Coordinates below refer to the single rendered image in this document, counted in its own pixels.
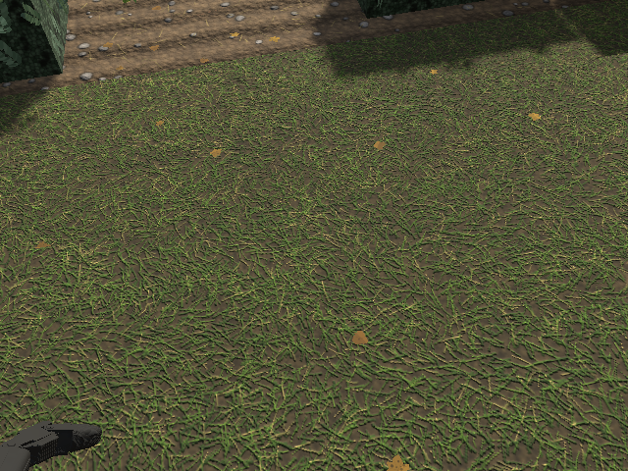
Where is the left robot hand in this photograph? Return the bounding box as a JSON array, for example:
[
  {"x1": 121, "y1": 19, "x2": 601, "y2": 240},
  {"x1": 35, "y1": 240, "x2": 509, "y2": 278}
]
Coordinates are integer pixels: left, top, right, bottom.
[{"x1": 0, "y1": 421, "x2": 102, "y2": 471}]

